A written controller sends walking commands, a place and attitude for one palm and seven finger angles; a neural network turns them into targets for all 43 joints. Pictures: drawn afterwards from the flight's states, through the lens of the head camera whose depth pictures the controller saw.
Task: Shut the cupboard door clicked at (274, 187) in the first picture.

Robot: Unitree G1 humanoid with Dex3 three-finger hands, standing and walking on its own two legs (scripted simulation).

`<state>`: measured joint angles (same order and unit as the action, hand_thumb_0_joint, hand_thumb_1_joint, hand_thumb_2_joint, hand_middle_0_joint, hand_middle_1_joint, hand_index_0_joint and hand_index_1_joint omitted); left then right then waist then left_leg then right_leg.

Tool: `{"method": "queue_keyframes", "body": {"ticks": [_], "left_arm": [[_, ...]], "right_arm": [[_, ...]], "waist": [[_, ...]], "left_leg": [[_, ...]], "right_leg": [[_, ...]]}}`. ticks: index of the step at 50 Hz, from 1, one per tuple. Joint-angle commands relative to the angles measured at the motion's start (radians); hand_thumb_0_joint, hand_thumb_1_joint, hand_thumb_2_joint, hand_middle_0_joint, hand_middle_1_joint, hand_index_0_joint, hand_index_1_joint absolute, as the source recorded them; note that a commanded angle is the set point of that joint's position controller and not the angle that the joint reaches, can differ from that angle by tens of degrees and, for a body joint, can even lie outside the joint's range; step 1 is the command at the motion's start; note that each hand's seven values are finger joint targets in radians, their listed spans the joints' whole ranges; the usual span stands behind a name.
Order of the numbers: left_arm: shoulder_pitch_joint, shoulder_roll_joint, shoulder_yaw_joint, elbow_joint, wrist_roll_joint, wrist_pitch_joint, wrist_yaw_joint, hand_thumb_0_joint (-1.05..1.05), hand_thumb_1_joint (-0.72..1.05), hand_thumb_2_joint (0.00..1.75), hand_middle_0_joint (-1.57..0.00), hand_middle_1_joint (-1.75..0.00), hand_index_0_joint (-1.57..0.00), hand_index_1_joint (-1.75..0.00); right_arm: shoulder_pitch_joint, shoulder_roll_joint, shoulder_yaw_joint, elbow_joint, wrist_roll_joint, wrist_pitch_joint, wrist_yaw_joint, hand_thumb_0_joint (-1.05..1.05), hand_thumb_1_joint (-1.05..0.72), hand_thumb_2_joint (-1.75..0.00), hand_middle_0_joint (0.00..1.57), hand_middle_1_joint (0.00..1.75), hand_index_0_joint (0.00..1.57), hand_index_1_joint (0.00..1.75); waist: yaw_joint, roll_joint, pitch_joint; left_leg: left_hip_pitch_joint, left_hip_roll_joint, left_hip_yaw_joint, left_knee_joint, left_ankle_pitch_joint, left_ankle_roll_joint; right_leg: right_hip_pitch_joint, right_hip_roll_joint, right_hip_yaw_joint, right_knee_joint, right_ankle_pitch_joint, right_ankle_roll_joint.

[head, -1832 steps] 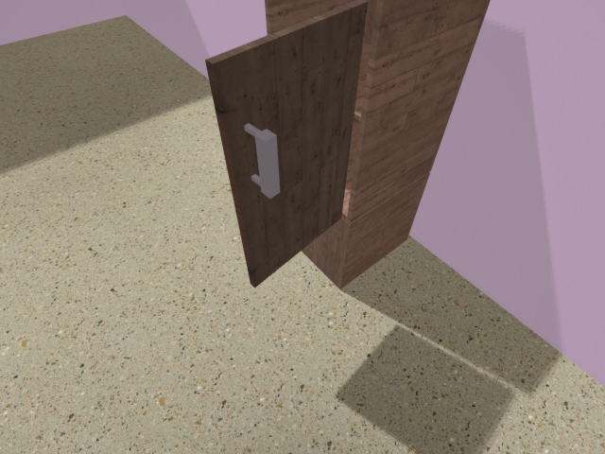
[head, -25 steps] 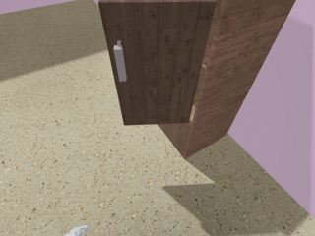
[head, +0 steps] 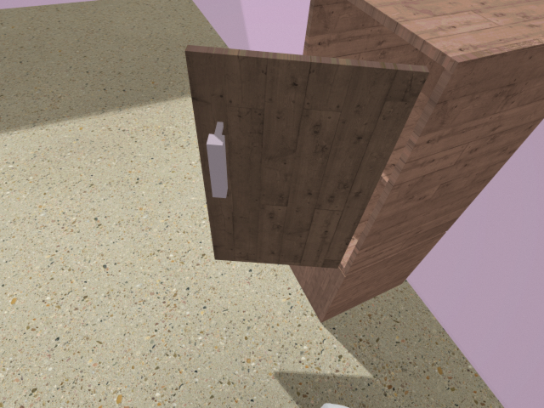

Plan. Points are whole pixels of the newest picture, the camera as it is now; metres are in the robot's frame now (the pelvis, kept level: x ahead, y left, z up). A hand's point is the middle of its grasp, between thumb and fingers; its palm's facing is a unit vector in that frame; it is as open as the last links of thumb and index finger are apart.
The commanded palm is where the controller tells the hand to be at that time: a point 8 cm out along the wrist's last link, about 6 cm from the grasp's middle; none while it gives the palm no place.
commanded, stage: come to a stop and stand still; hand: left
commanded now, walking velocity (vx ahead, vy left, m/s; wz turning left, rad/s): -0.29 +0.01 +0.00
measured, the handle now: (219, 160) +0.50 +0.13 +0.06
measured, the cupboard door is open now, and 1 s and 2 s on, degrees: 62 62 62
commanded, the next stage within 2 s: look again from close up in 1.04 s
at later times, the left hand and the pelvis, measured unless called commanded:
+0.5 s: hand out of the picture +0.11 +0.20 -0.20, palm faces +0.09 -0.97 -0.21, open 7.4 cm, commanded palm none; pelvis +0.04 +0.00 -0.02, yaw +2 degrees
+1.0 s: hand out of the picture +0.01 +0.17 -0.18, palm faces +0.03 -0.98 -0.18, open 7.4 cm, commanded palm none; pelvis +0.02 +0.01 +0.00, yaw +1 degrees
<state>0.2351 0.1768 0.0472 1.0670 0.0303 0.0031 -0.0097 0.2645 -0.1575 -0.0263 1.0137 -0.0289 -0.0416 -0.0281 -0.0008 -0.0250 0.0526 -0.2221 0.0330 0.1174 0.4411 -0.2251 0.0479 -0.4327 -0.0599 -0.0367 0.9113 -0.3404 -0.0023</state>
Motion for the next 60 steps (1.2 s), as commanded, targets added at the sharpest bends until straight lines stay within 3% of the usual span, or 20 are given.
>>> {"method": "queue_keyframes", "body": {"ticks": [1,4,7,10,13,18,21,23,24,28,34,37,39,43,48,55,56,57,58,60], "left_arm": [[0.033,0.007,-0.013,-0.04,-0.009,-0.005,0.011,0.0,0.9,0.9,-0.2,-0.3,-0.2,-0.3],[0.098,0.07,-0.003,-0.018,-0.008,-0.011,0.022,0.0,0.9,0.9,-0.2,-0.3,-0.2,-0.3],[0.057,0.191,0.007,-0.026,-0.006,-0.014,0.035,0.0,0.9,0.9,-0.2,-0.3,-0.2,-0.3],[0.041,0.192,0.021,-0.029,-0.008,-0.014,0.049,0.0,0.9,0.9,-0.2,-0.3,-0.2,-0.3],[0.05,0.205,0.043,-0.038,-0.001,0.0,0.065,0.0,0.9,0.9,-0.2,-0.3,-0.2,-0.3],[-0.036,0.204,0.052,-0.087,0.006,0.011,0.062,0.0,0.9,0.9,-0.2,-0.3,-0.2,-0.3],[-0.063,0.181,0.044,-0.1,-0.006,0.021,0.055,0.0,0.9,0.9,-0.2,-0.3,-0.2,-0.3],[-0.025,0.075,0.022,-0.127,-0.013,0.043,0.052,0.0,0.9,0.9,-0.2,-0.3,-0.2,-0.3],[-0.06,0.1,0.021,-0.13,-0.011,0.055,0.052,0.0,0.9,0.9,-0.2,-0.3,-0.2,-0.3],[-0.002,0.107,0.024,-0.083,-0.011,0.055,0.041,0.0,0.9,0.9,-0.2,-0.3,-0.2,-0.3],[-0.003,0.086,-0.007,-0.071,-0.016,0.037,0.039,0.0,0.9,0.9,-0.2,-0.3,-0.2,-0.3],[0.09,0.088,-0.015,-0.022,-0.015,0.015,0.047,0.0,0.9,0.9,-0.2,-0.3,-0.2,-0.3],[0.058,0.117,-0.023,-0.015,-0.013,-0.001,0.049,0.0,0.9,0.9,-0.2,-0.3,-0.2,-0.3],[0.061,0.083,-0.033,0.008,-0.016,-0.017,0.05,0.0,0.9,0.9,-0.2,-0.3,-0.2,-0.3],[0.08,0.068,-0.037,0.029,-0.016,-0.007,0.049,0.0,0.9,0.9,-0.2,-0.3,-0.2,-0.3],[0.114,0.048,-0.038,0.051,-0.02,-0.005,0.048,0.0,0.9,0.9,-0.2,-0.3,-0.2,-0.3],[0.118,0.045,-0.038,0.053,-0.021,-0.005,0.048,0.0,0.9,0.9,-0.2,-0.3,-0.2,-0.3],[0.159,0.071,-0.057,0.047,0.006,-0.052,0.082,0.0,0.9,0.9,-0.2,-0.3,-0.2,-0.3],[0.179,0.109,-0.045,0.041,-0.005,-0.07,0.083,0.0,0.9,0.9,-0.2,-0.3,-0.2,-0.3],[0.162,0.082,-0.05,0.016,-0.022,-0.064,0.075,0.0,0.9,0.9,-0.2,-0.3,-0.2,-0.3]], "right_arm": [[0.053,-0.139,-0.021,-0.007,0.006,0.001,-0.01,0.0,-0.9,-0.9,0.2,0.3,0.2,0.3],[0.022,-0.124,-0.022,0.005,0.018,0.017,-0.008,0.0,-0.9,-0.9,0.2,0.3,0.2,0.3],[0.092,-0.072,-0.027,0.017,0.033,0.046,0.007,0.0,-0.9,-0.9,0.2,0.3,0.2,0.3],[0.095,-0.097,-0.036,0.02,0.026,0.072,-0.002,0.0,-0.9,-0.9,0.2,0.3,0.2,0.3],[0.032,-0.109,-0.044,-0.012,0.033,0.076,-0.006,0.0,-0.9,-0.9,0.2,0.3,0.2,0.3],[0.02,-0.089,-0.041,-0.035,0.029,0.082,0.008,0.0,-0.9,-0.9,0.2,0.3,0.2,0.3],[0.085,-0.108,-0.039,-0.015,0.021,0.072,0.014,0.0,-0.9,-0.9,0.2,0.3,0.2,0.3],[0.045,-0.232,-0.056,-0.058,0.005,0.061,0.013,0.0,-0.9,-0.9,0.2,0.3,0.2,0.3],[0.0,-0.236,-0.053,-0.073,-0.003,0.06,0.001,0.0,-0.9,-0.9,0.2,0.3,0.2,0.3],[-0.089,-0.176,-0.021,-0.081,0.004,0.047,-0.019,0.0,-0.9,-0.9,0.2,0.3,0.2,0.3],[-0.017,-0.174,-0.027,-0.027,0.014,0.041,-0.016,0.0,-0.9,-0.9,0.2,0.3,0.2,0.3],[-0.027,-0.147,-0.024,-0.006,0.03,0.035,-0.012,0.0,-0.9,-0.9,0.2,0.3,0.2,0.3],[-0.015,-0.105,-0.016,0.003,0.037,0.034,-0.002,0.0,-0.9,-0.9,0.2,0.3,0.2,0.3],[0.019,-0.115,-0.013,0.045,0.029,0.027,-0.001,0.0,-0.9,-0.9,0.2,0.3,0.2,0.3],[0.028,-0.103,0.003,0.086,0.026,0.034,0.001,0.0,-0.9,-0.9,0.2,0.3,0.2,0.3],[0.078,-0.085,0.01,0.113,0.021,0.035,-0.005,0.0,-0.9,-0.9,0.2,0.3,0.2,0.3],[0.087,-0.083,0.01,0.115,0.02,0.034,-0.006,0.0,-0.9,-0.9,0.2,0.3,0.2,0.3],[-0.005,-0.115,0.022,0.041,0.02,0.007,0.012,0.0,-0.9,-0.9,0.2,0.3,0.2,0.3],[0.002,-0.091,0.028,0.016,0.019,-0.003,0.011,0.0,-0.9,-0.9,0.2,0.3,0.2,0.3],[0.118,-0.08,0.021,0.031,0.016,-0.01,0.0,0.0,-0.9,-0.9,0.2,0.3,0.2,0.3]], "waist": [[-0.002,0.148,-0.052],[0.04,0.094,-0.061],[-0.006,-0.01,-0.042],[0.01,-0.236,-0.109],[0.048,-0.192,-0.143],[0.018,-0.193,-0.162],[-0.027,-0.146,-0.127],[-0.01,0.295,-0.082],[-0.022,0.235,-0.03],[0.032,0.182,-0.021],[-0.006,0.149,-0.085],[0.019,0.078,-0.108],[-0.019,0.034,-0.037],[-0.024,-0.102,-0.076],[-0.015,-0.036,0.043],[-0.008,0.025,0.067],[-0.009,0.03,0.066],[0.023,0.106,0.096],[-0.006,0.116,0.052],[-0.02,0.062,-0.177]], "left_leg": [[0.024,0.212,-0.113,-0.125,0.434,0.09],[-0.005,0.129,-0.068,-0.005,0.339,0.003],[-0.06,0.006,-0.04,0.072,-0.086,-0.065],[-0.086,-0.004,-0.039,0.269,-0.268,-0.084],[-0.211,-0.023,-0.102,0.463,-0.374,-0.086],[-0.135,-0.024,-0.099,0.33,-0.252,-0.097],[0.088,-0.009,-0.071,-0.013,0.058,-0.088],[0.005,0.296,-0.374,-0.161,0.307,0.043],[-0.083,0.315,-0.391,-0.187,0.306,0.107],[0.004,0.214,-0.235,-0.121,0.463,0.108],[0.138,0.217,-0.262,-0.116,0.464,0.121],[0.099,0.143,-0.225,-0.063,0.331,0.044],[0.06,0.073,-0.188,-0.1,0.13,-0.025],[0.154,0.075,-0.162,-0.099,0.221,-0.023],[0.088,0.063,-0.163,-0.164,0.026,-0.025],[0.06,0.058,-0.163,-0.182,-0.028,-0.028],[0.06,0.059,-0.163,-0.183,-0.03,-0.028],[-0.022,0.074,-0.13,0.036,0.18,-0.049],[0.01,0.047,-0.148,0.023,0.246,-0.048],[0.077,0.067,-0.161,0.029,0.278,-0.026]], "right_leg": [[0.123,0.014,-0.025,-0.238,0.101,0.025],[0.288,0.01,0.001,-0.489,0.363,0.026],[0.283,-0.219,0.196,-0.486,0.681,-0.091],[0.354,-0.276,0.239,-0.495,1.008,-0.165],[0.466,-0.326,0.245,-0.461,1.164,-0.225],[0.375,-0.265,0.152,-0.474,0.856,-0.177],[0.18,-0.182,0.111,-0.413,0.466,-0.078],[0.075,0.012,-0.015,-0.192,-0.161,0.033],[0.073,0.036,0.048,-0.055,-0.223,0.025],[0.038,0.037,0.096,0.077,-0.115,0.023],[0.157,0.033,0.043,-0.276,-0.082,0.024],[0.308,0.012,0.085,-0.568,0.193,0.005],[0.263,-0.084,0.172,-0.597,0.253,-0.043],[0.252,-0.048,0.143,-0.579,0.302,-0.027],[0.209,-0.039,0.152,-0.638,0.105,-0.026],[0.206,-0.033,0.152,-0.643,0.075,-0.032],[0.206,-0.032,0.15,-0.64,0.08,-0.032],[0.171,-0.07,0.136,-0.592,0.316,-0.027],[0.205,-0.095,0.156,-0.556,0.613,-0.047],[0.333,-0.072,0.133,-0.47,0.491,-0.06]]}}
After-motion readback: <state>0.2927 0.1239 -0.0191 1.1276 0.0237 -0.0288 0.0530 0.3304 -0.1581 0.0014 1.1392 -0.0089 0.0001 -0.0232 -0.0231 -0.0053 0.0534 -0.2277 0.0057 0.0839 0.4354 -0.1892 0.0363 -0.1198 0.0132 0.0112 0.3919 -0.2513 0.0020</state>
